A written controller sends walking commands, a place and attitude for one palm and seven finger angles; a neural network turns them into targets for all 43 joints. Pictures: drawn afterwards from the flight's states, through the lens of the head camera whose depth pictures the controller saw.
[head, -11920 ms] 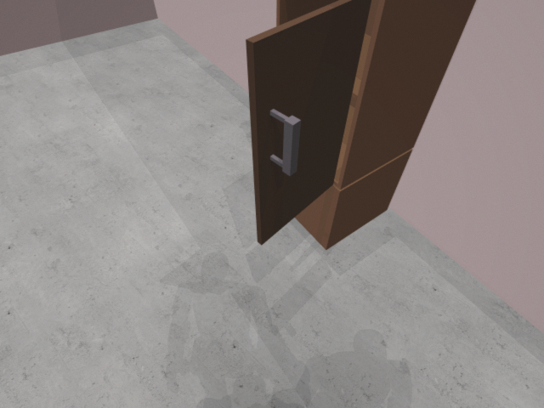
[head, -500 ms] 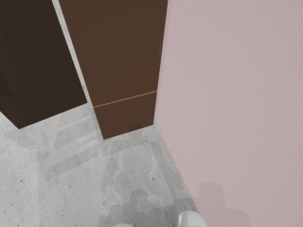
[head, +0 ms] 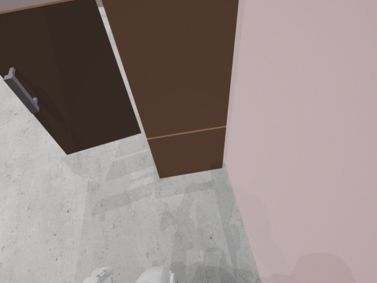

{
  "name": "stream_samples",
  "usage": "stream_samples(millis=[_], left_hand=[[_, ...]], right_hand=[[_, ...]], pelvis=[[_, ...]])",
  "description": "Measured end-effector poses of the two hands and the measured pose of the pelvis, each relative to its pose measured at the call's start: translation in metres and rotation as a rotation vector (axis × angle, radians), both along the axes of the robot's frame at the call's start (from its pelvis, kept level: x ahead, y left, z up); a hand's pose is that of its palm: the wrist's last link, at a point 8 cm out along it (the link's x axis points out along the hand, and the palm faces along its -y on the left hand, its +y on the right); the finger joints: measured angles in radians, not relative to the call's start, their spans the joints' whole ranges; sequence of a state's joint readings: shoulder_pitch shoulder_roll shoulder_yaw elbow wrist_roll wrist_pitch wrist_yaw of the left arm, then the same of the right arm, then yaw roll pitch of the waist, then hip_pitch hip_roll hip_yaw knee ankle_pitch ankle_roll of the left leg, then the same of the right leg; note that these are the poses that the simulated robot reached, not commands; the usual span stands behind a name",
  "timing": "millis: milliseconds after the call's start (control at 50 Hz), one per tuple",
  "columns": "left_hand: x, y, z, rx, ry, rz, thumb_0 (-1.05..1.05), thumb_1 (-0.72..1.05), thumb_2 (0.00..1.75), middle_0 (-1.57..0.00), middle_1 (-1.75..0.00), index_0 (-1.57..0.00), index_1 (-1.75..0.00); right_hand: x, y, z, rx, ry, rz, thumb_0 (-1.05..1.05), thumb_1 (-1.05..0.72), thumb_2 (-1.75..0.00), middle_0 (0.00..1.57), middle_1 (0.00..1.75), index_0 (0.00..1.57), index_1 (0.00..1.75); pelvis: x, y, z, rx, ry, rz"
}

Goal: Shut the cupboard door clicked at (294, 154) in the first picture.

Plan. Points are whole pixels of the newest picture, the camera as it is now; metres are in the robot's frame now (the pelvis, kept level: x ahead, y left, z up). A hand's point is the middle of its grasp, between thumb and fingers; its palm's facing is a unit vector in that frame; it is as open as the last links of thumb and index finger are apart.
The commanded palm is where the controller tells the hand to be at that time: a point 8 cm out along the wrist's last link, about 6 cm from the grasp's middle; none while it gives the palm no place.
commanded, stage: turn to face it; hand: left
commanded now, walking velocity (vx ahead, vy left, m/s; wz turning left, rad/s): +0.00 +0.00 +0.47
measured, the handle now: (23, 90) +0.67 +0.54 +0.03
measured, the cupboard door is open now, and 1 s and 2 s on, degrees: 100 100 100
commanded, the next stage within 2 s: take the last steps up to it in 0.26 s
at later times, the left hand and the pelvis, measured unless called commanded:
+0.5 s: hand out of the picture -0.07 +0.25 -0.19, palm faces +0.29 -0.94 -0.20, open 7.4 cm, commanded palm none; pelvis -0.02 +0.06 +0.00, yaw +12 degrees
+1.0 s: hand out of the picture +0.12 +0.23 -0.15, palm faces +0.24 -0.95 -0.20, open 7.4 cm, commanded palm none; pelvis +0.05 +0.03 -0.01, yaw +16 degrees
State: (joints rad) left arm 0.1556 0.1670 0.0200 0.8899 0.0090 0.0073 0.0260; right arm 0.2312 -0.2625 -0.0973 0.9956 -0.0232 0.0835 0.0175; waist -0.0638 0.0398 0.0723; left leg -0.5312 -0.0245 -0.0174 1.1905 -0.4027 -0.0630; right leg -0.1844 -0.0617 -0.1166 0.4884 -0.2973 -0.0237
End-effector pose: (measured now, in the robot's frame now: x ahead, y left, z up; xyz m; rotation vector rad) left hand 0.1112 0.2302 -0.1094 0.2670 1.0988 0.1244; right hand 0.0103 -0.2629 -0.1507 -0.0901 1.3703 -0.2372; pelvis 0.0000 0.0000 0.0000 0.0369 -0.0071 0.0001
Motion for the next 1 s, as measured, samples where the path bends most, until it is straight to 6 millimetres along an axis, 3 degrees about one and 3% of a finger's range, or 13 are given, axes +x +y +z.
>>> stream_samples(millis=[100,180,320,400,480,580,700,860,940,1000], left_hand=[[-0.059,0.006,-0.007,-0.011,0.080,0.133,0.00,0.91,0.90,-0.20,-0.30,-0.20,-0.30],[-0.111,0.015,-0.016,-0.022,0.156,0.233,0.00,0.91,0.90,-0.20,-0.30,-0.20,-0.30],[-0.200,0.039,-0.046,-0.077,0.317,0.372,0.00,0.91,0.90,-0.20,-0.30,-0.20,-0.30],[-0.219,0.053,-0.056,-0.097,0.373,0.414,0.00,0.91,0.90,-0.20,-0.30,-0.20,-0.30],[-0.207,0.063,-0.050,-0.118,0.326,0.412,0.00,0.91,0.90,-0.20,-0.30,-0.20,-0.30],[-0.177,0.071,-0.040,-0.130,0.225,0.381,0.00,0.91,0.90,-0.20,-0.30,-0.20,-0.30],[-0.129,0.075,-0.032,-0.125,0.137,0.321,0.00,0.91,0.90,-0.20,-0.30,-0.20,-0.30],[-0.046,0.064,-0.017,-0.095,0.022,0.239,0.00,0.91,0.90,-0.20,-0.30,-0.20,-0.30],[-0.012,0.053,-0.016,-0.069,-0.038,0.234,0.00,0.91,0.90,-0.20,-0.30,-0.20,-0.30],[-0.014,0.043,-0.014,-0.070,-0.038,0.278,0.00,0.91,0.90,-0.20,-0.30,-0.20,-0.30]], right_hand=[[0.044,-0.006,0.006,-0.016,-0.025,0.122,0.01,-0.91,-0.90,0.19,0.30,0.20,0.30],[0.088,0.006,0.011,-0.037,-0.066,0.230,0.01,-0.91,-0.90,0.19,0.30,0.20,0.30],[0.164,0.066,0.023,-0.069,-0.232,0.398,0.01,-0.91,-0.90,0.19,0.30,0.20,0.30],[0.175,0.100,0.035,-0.075,-0.289,0.459,0.01,-0.91,-0.90,0.19,0.30,0.20,0.30],[0.164,0.121,0.041,-0.062,-0.290,0.470,0.01,-0.91,-0.90,0.20,0.30,0.20,0.30],[0.125,0.131,0.036,-0.022,-0.231,0.435,0.01,-0.90,-0.90,0.20,0.30,0.20,0.30],[0.069,0.100,0.029,-0.052,-0.117,0.335,-0.01,-0.94,-0.90,0.20,0.30,0.21,0.30],[-0.013,0.069,0.014,-0.021,0.152,0.231,0.00,-0.92,-0.90,0.20,0.30,0.20,0.30],[-0.026,0.062,0.000,0.022,0.254,0.212,0.01,-0.91,-0.90,0.20,0.30,0.20,0.30],[-0.007,0.061,-0.003,0.049,0.277,0.237,0.01,-0.91,-0.90,0.20,0.30,0.20,0.30]], pelvis=[[-0.001,-0.004,0.002,0.008,0.001,0.081],[-0.003,0.002,0.000,0.002,0.002,0.130],[-0.007,0.032,-0.016,-0.038,0.004,0.186],[-0.013,0.044,-0.015,-0.038,-0.006,0.202],[-0.017,0.055,-0.006,-0.056,-0.010,0.214],[-0.016,0.063,0.002,-0.062,-0.009,0.227],[-0.008,0.065,0.004,-0.048,-0.005,0.233],[0.019,0.051,0.001,-0.018,-0.002,0.241],[0.041,0.039,-0.009,-0.006,-0.009,0.249],[0.055,0.034,-0.007,-0.016,-0.024,0.278]])
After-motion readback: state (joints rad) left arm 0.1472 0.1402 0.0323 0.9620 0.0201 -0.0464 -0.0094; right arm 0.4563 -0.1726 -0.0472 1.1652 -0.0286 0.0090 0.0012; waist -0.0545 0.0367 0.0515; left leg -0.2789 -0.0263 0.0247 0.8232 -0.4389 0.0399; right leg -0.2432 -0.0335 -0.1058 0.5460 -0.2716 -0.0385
